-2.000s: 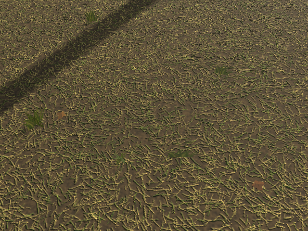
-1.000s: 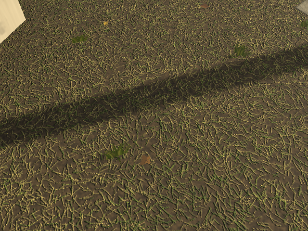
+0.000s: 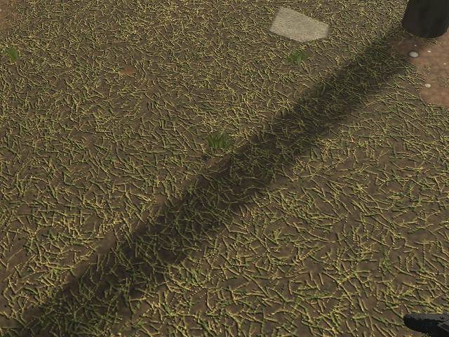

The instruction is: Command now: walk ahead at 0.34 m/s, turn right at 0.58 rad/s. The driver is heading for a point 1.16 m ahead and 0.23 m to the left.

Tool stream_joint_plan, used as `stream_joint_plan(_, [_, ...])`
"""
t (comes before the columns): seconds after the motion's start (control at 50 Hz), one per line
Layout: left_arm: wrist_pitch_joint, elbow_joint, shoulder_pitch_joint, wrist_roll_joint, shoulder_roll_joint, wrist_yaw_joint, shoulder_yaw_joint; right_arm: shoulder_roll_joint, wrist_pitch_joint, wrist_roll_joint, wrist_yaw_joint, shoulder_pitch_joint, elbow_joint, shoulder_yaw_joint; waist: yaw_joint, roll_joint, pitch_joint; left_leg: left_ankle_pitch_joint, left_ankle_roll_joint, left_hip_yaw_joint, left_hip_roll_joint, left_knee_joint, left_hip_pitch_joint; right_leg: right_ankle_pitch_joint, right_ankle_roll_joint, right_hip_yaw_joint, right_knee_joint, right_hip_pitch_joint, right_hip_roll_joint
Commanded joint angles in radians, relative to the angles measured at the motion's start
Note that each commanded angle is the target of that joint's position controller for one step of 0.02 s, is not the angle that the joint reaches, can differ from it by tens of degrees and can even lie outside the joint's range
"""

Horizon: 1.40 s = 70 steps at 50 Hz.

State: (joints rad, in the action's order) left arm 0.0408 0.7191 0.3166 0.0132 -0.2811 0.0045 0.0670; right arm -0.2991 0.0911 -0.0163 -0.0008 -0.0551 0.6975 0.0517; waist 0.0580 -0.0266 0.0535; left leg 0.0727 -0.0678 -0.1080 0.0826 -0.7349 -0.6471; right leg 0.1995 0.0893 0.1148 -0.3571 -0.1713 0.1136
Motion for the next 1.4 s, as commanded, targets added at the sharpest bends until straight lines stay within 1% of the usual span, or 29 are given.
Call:
stream_joint_plan(0.02, [-0.008, -0.05, 0.009, 0.006, -0.187, 0.02, 0.054, -0.052, 0.01, 0.008, 0.008, 0.061, -0.071, 0.01, 0.0, 0.115, -0.079, -0.171, -0.011, 0.079, -0.114, 0.152, 0.211, -0.393, 0.098, 0.123, 0.032, -0.114, -0.165])
stream_joint_plan(0.1, [-0.03, -0.061, -0.015, 0.007, -0.159, 0.035, 0.052, -0.108, 0.015, 0.011, 0.016, 0.028, -0.069, 0.035, -0.038, 0.152, -0.108, -0.088, 0.031, 0.013, -0.118, 0.25, 0.245, -0.337, 0.059, 0.264, -0.122, 0.002, -0.197])
stream_joint_plan(0.14, [-0.031, -0.092, -0.061, 0.004, -0.117, 0.036, 0.041, -0.135, 0.027, -0.007, 0.008, -0.078, -0.048, 0.047, -0.099, 0.129, -0.173, -0.243, 0.085, 0.009, -0.056, 0.34, 0.429, -0.285, -0.001, 0.246, -0.306, -0.02, -0.127])
stream_joint_plan(0.16, [-0.029, -0.115, -0.029, -0.016, -0.054, 0.035, 0.019, -0.186, 0.025, -0.023, -0.002, -0.156, -0.051, 0.053, -0.107, -0.034, -0.301, -0.572, 0.151, -0.163, 0.152, 0.286, 0.679, 0.083, -0.051, 0.149, -0.575, -0.152, -0.045])
stream_joint_plan(0.18, [-0.029, -0.108, 0.198, 0.004, -0.043, 0.027, 0.01, -0.208, 0.004, -0.031, 0.001, -0.172, -0.04, 0.055, -0.007, -0.292, -0.432, -0.645, 0.359, -0.514, 0.395, 0.286, 0.911, 0.584, -0.099, 0.093, -0.813, -0.386, 0.048])
stream_joint_plan(0.2, [-0.041, -0.069, 0.22, 0.012, -0.159, 0.026, 0.032, -0.149, -0.014, 0.0, 0.002, -0.127, -0.059, 0.049, -0.018, -0.193, -0.408, -0.345, 0.364, -0.552, 0.385, 0.324, 0.836, 0.484, -0.131, 0.09, -0.93, -0.443, -0.053])
stream_joint_plan(0.22, [-0.058, -0.075, 0.092, 0.012, -0.2, 0.031, 0.045, -0.087, -0.025, 0.003, -0.002, -0.094, -0.077, 0.03, -0.061, -0.114, -0.291, -0.194, 0.319, -0.407, 0.292, 0.35, 0.73, 0.403, -0.153, 0.053, -0.962, -0.466, -0.074])
stream_joint_plan(0.28, [-0.095, -0.088, 0.007, -0.008, -0.122, 0.043, 0.028, -0.048, -0.05, -0.013, 0.005, -0.001, -0.053, 0.0, -0.024, -0.083, -0.132, -0.014, 0.264, -0.196, 0.136, 0.442, 0.397, 0.305, -0.165, 0.015, -0.803, -0.323, -0.118])
stream_joint_plan(0.34, [-0.075, -0.074, 0.006, -0.03, -0.038, 0.037, -0.004, -0.057, -0.049, -0.003, 0.016, 0.013, -0.025, 0.005, -0.021, -0.131, -0.132, -0.148, 0.267, -0.096, 0.064, 0.44, 0.34, 0.279, -0.163, -0.062, -0.468, -0.155, -0.123])
stream_joint_plan(0.46, [-0.065, -0.073, -0.05, -0.031, -0.109, 0.033, 0.015, -0.118, -0.076, 0.037, 0.01, -0.035, -0.013, 0.022, -0.023, -0.084, -0.126, 0.184, 0.217, -0.2, 0.057, 0.411, 0.275, -0.02, -0.083, -0.051, -0.095, 0.056, -0.125])
stream_joint_plan(0.48, [-0.064, -0.09, -0.045, -0.043, -0.146, 0.039, 0.021, -0.1, -0.073, 0.029, 0.012, -0.042, -0.016, 0.016, -0.023, -0.03, -0.128, 0.25, 0.175, -0.183, 0.028, 0.363, 0.208, -0.035, -0.042, 0.017, -0.083, 0.106, -0.217])
stream_joint_plan(0.5, [-0.068, -0.071, -0.06, -0.042, -0.196, 0.039, 0.041, -0.079, -0.07, 0.031, 0.012, -0.053, -0.03, 0.016, -0.061, 0.145, -0.095, 0.334, 0.128, -0.045, -0.071, 0.299, 0.173, 0.067, 0.008, 0.06, -0.061, 0.032, -0.264])
stream_joint_plan(0.56, [-0.054, -0.1, -0.134, -0.04, -0.152, 0.046, 0.037, -0.086, -0.077, 0.03, 0.01, -0.085, -0.013, 0.03, -0.057, 0.244, -0.07, 0.33, 0.074, 0.093, -0.126, -0.003, 0.16, -0.105, 0.082, 0.153, 0.006, -0.002, -0.392])
stream_joint_plan(0.64, [-0.039, -0.1, -0.159, -0.014, -0.152, 0.054, 0.043, -0.065, -0.107, 0.039, 0.02, -0.103, -0.029, 0.035, -0.048, 0.165, -0.087, 0.441, 0.04, 0.096, -0.059, -0.175, 0.086, -0.505, 0.116, 0.095, -0.059, 0.073, -0.445])
stream_joint_plan(0.76, [-0.057, -0.068, -0.153, 0.012, -0.152, 0.043, 0.051, -0.091, -0.125, 0.035, 0.035, -0.167, -0.039, 0.053, -0.076, 0.137, -0.127, 0.071, 0.086, 0.18, -0.126, 0.241, 0.411, -0.315, -0.002, -0.102, -0.244, -0.033, -0.35])
stream_joint_plan(0.78, [-0.05, -0.063, -0.103, -0.012, -0.114, 0.038, 0.043, -0.181, -0.123, 0.031, 0.02, -0.19, -0.053, 0.078, -0.062, -0.067, -0.143, -0.258, 0.152, -0.048, 0.003, 0.314, 0.564, -0.042, -0.096, -0.194, -0.466, -0.2, -0.265])
stream_joint_plan(0.8, [-0.044, -0.134, -0.182, -0.047, -0.056, 0.043, 0.018, -0.298, -0.113, 0.003, 0.019, -0.213, -0.078, 0.097, -0.082, -0.312, -0.15, -0.527, 0.385, -0.469, 0.277, 0.373, 0.628, 0.496, -0.173, -0.17, -0.706, -0.477, -0.096])
stream_joint_plan(0.82, [-0.04, -0.13, -0.234, -0.031, -0.106, 0.046, 0.03, -0.243, -0.093, -0.017, 0.025, -0.254, -0.078, 0.079, -0.141, -0.165, -0.223, -0.485, 0.458, -0.485, 0.303, 0.382, 0.647, 0.533, -0.168, -0.025, -0.866, -0.487, -0.108])
stream_joint_plan(0.84, [-0.042, -0.123, -0.231, -0.014, -0.123, 0.046, 0.036, -0.216, -0.078, -0.011, 0.022, -0.209, -0.079, 0.069, -0.112, -0.109, -0.18, -0.44, 0.418, -0.383, 0.258, 0.364, 0.621, 0.457, -0.156, -0.012, -0.901, -0.51, -0.126])
stream_joint_plan(0.88, [-0.047, -0.095, -0.22, -0.024, -0.138, 0.062, 0.046, -0.181, -0.082, 0.028, 0.002, -0.122, -0.087, 0.06, -0.08, -0.041, -0.138, -0.324, 0.32, -0.28, 0.168, 0.356, 0.584, 0.303, -0.156, -0.007, -0.828, -0.52, -0.155])
stream_joint_plan(0.94, [-0.044, -0.081, -0.185, -0.017, -0.108, 0.053, 0.041, -0.168, -0.103, 0.026, -0.02, -0.107, -0.098, 0.052, -0.055, -0.07, -0.163, -0.325, 0.299, -0.222, 0.103, 0.369, 0.53, 0.195, -0.177, -0.026, -0.772, -0.424, -0.119])
stream_joint_plan(1.1, [-0.028, -0.087, -0.236, -0.011, -0.095, 0.034, 0.031, -0.186, -0.125, 0.026, -0.034, -0.105, -0.116, 0.065, -0.083, -0.117, -0.123, -0.003, 0.295, -0.331, 0.068, 0.392, 0.466, 0.144, -0.187, -0.004, -0.43, -0.316, -0.083])
stream_joint_plan(1.24, [0.006, -0.068, -0.164, -0.002, -0.107, 0.006, 0.043, -0.179, -0.143, 0.047, -0.026, -0.058, -0.137, 0.067, -0.044, -0.126, -0.139, -0.087, 0.248, -0.433, 0.018, 0.31, 0.461, 0.035, -0.134, -0.022, -0.067, -0.102, -0.063])
stream_joint_plan(1.26, [0.007, -0.059, -0.14, -0.007, -0.129, 0.008, 0.052, -0.161, -0.144, 0.05, -0.029, -0.065, -0.14, 0.062, -0.037, -0.1, -0.147, -0.003, 0.207, -0.407, -0.021, 0.269, 0.405, -0.068, -0.112, 0.0, 0.012, -0.003, -0.116])
stream_joint_plan(1.28, [0.001, -0.069, -0.134, -0.023, -0.19, 0.014, 0.063, -0.112, -0.143, 0.039, -0.027, -0.115, -0.139, 0.05, -0.068, 0.069, -0.178, 0.274, 0.149, -0.293, -0.106, 0.099, 0.296, -0.156, -0.037, 0.163, 0.039, 0.108, -0.306])
stream_joint_plan(1.3, [-0.008, -0.067, -0.15, -0.055, -0.246, 0.013, 0.072, -0.132, -0.134, 0.048, -0.026, -0.121, -0.163, 0.059, -0.094, 0.312, -0.116, 0.557, 0.086, -0.088, -0.256, -0.095, 0.102, -0.336, 0.132, 0.379, 0.068, 0.085, -0.467])
stream_joint_plan(1.32, [-0.005, -0.09, -0.184, -0.056, -0.192, 0.014, 0.06, -0.213, -0.126, 0.027, -0.025, -0.148, -0.142, 0.085, -0.087, 0.231, -0.111, 0.559, 0.04, -0.079, -0.175, -0.325, 0.077, -0.336, 0.195, 0.387, 0.063, 0.04, -0.526])
stream_joint_plan(1.34, [-0.006, -0.1, -0.21, -0.043, -0.142, 0.022, 0.045, -0.233, -0.13, 0.034, -0.021, -0.161, -0.119, 0.095, -0.095, 0.168, -0.113, 0.47, 0.027, -0.062, -0.146, -0.394, 0.071, -0.177, 0.157, 0.294, 0.069, 0.029, -0.466])
stream_joint_plan(1.4, [-0.01, -0.081, -0.174, -0.006, -0.122, 0.035, 0.029, -0.132, -0.139, 0.026, -0.014, -0.147, -0.108, 0.065, -0.057, 0.173, -0.062, 0.309, -0.001, -0.012, -0.123, -0.427, -0.022, 0.203, 0.092, 0.192, 0.125, 0.064, -0.346])
